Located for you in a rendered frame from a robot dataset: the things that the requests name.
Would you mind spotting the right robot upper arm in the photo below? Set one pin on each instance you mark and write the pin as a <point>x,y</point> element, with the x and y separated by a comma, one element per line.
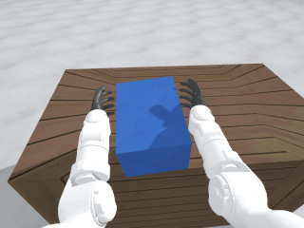
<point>241,199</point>

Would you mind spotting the left robot hand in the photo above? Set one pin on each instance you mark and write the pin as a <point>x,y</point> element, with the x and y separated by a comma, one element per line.
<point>98,100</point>

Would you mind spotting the right robot hand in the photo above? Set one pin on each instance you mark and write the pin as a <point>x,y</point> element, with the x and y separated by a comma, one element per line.
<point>195,92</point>

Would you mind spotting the robot right forearm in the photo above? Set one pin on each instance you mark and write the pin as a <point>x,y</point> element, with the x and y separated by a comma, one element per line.
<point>217,155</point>

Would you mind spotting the left robot upper arm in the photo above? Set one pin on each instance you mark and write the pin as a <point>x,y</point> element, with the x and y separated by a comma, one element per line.
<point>88,205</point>

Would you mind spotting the pedestal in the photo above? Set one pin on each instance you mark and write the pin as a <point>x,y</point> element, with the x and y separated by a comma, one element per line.
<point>261,117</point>

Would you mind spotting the carton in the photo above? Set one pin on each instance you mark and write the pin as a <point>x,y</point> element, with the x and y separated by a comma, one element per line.
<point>151,132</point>

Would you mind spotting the robot left forearm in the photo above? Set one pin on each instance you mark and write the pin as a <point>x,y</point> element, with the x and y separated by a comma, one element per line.
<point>92,151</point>

